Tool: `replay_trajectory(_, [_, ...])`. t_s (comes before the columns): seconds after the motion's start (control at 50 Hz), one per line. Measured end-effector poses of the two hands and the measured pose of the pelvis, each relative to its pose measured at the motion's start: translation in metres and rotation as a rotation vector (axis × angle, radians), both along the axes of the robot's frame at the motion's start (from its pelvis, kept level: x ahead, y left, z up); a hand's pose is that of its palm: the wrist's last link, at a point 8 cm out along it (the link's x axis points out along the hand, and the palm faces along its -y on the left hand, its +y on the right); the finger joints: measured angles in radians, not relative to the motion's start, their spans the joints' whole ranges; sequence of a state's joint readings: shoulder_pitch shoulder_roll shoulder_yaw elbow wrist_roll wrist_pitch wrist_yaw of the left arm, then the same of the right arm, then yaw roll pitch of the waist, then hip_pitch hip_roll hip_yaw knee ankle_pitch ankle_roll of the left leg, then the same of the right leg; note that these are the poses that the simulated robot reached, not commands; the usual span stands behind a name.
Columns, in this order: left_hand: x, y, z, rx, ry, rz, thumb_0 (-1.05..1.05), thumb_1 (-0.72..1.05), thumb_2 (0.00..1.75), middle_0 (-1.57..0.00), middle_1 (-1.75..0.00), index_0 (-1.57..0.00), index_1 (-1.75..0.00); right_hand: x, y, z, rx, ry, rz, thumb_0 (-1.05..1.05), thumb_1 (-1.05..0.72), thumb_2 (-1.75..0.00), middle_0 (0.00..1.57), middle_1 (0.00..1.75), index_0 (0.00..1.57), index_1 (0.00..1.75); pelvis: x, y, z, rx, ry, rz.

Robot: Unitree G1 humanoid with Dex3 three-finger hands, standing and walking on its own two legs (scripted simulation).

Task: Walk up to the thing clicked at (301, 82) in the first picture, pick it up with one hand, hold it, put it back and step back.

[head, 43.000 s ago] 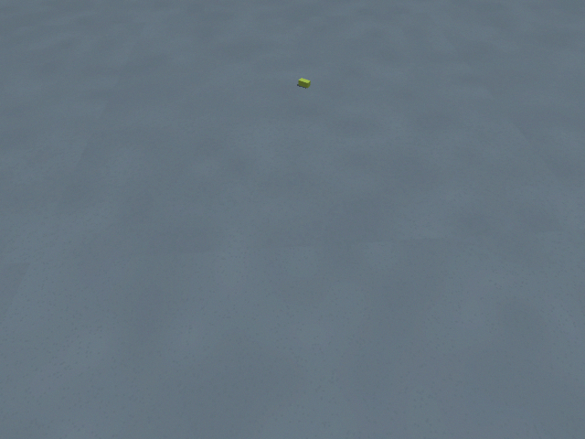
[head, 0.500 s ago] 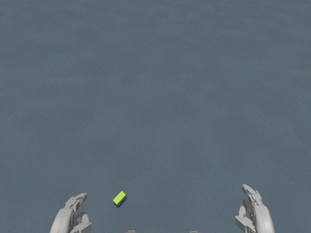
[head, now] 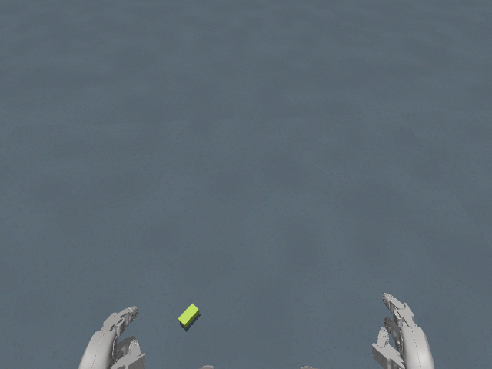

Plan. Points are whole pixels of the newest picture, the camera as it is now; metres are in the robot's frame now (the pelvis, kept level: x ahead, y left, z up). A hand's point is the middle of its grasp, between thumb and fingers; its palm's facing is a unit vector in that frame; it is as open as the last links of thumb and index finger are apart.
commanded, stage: home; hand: left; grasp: from above
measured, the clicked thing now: (189, 315) +0.43 +0.22 -0.70
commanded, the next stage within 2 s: stand in 0.26 s
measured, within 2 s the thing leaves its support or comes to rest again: neither
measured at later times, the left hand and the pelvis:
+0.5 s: hand out of the picture +0.15 +0.21 -0.08, palm faces +0.01 -0.95 -0.31, open 7.4 cm; pelvis -0.01 +0.00 +0.02, yaw +0 degrees
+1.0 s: hand out of the picture +0.03 +0.24 -0.10, palm faces +0.04 -0.95 -0.32, open 7.4 cm; pelvis +0.00 +0.00 +0.06, yaw +1 degrees
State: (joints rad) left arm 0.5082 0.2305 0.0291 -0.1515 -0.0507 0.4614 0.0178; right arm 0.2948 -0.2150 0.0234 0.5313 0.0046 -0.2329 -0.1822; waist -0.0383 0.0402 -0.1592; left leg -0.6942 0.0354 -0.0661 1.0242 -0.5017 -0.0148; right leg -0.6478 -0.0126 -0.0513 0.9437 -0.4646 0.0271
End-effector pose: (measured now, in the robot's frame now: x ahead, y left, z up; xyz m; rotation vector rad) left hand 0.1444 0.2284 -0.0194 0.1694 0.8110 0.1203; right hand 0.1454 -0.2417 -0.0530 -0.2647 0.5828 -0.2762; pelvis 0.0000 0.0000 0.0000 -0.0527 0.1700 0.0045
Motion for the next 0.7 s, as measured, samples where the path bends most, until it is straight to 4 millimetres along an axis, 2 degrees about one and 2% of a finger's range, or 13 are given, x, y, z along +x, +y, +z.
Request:
replay_trajectory(0.36, [-0.003, -0.001, 0.0, 0.001, -0.001, 0.002, 0.01, 0.9, 0.9, -0.2, -0.3, -0.2, -0.3, -0.002, 0.0, 0.0, 0.002, -0.006, -0.002, 0.02, -0.9, -0.9, 0.2, 0.3, 0.2, 0.3, -0.002, -0.001, -0.001, 0.0, 0.001, 0.0])
replay_trajectory(0.46, [0.0, 0.017, -0.024, 0.102, -0.016, -0.037, 0.01, 0.9, 0.9, -0.21, -0.3, -0.21, -0.3, -0.011, -0.008, -0.02, -0.046, 0.274, 0.154, 0.01, -0.9, -0.9, 0.2, 0.3, 0.2, 0.3, -0.011, -0.001, 0.011, 0.031, -0.102, 0.005])
replay_trajectory(0.58, [-0.033, 0.044, -0.045, 0.131, 0.137, 0.015, 0.01, 0.9, 0.9, -0.21, -0.3, -0.21, -0.3, -0.035, -0.028, -0.019, -0.01, 0.428, 0.102, 0.01, -0.9, -0.9, 0.2, 0.3, 0.2, 0.3, -0.01, 0.0, 0.025, 0.048, -0.153, 0.002])
replay_trajectory(0.7, [-0.078, 0.055, -0.054, 0.132, 0.3, 0.069, 0.01, 0.9, 0.9, -0.2, -0.3, -0.2, -0.3, -0.057, -0.037, -0.016, 0.007, 0.525, 0.041, 0.01, -0.9, -0.9, 0.2, 0.3, 0.2, 0.3, -0.006, 0.001, 0.039, 0.045, -0.185, 0.009])
